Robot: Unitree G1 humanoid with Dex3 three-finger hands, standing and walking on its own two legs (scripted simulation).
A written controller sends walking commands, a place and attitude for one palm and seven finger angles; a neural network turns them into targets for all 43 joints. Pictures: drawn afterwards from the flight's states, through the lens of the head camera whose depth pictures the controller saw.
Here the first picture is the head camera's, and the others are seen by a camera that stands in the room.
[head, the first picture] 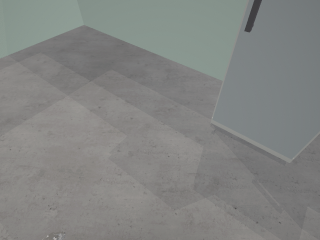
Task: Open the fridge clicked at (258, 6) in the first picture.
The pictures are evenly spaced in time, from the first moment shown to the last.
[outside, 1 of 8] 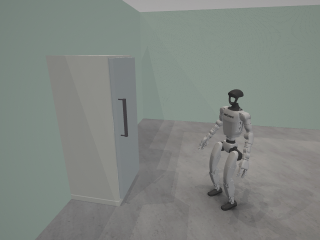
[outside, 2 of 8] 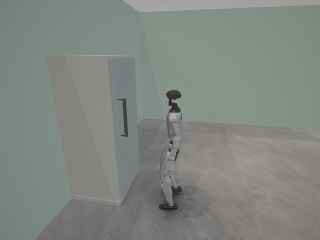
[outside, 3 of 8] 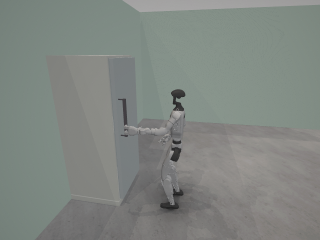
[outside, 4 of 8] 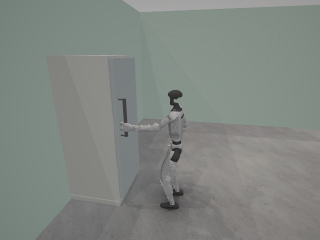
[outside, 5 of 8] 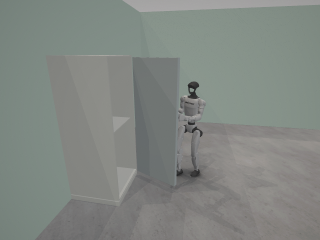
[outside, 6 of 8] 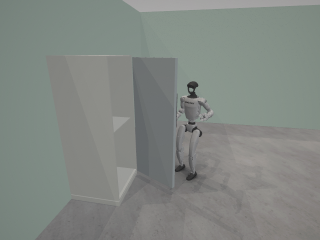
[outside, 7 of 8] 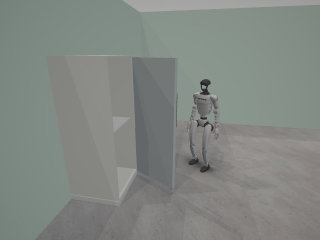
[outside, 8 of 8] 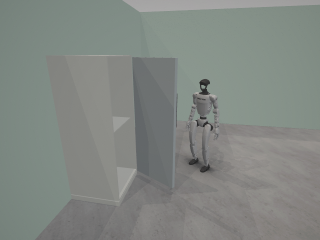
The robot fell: no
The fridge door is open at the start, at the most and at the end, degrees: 0 66 62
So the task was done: yes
